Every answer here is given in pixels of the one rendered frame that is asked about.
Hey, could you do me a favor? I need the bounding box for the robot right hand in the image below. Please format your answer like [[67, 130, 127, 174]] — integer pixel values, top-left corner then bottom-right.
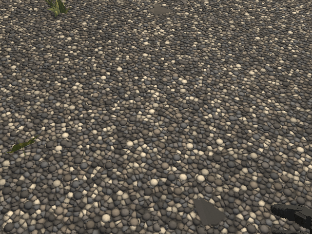
[[270, 204, 312, 234]]

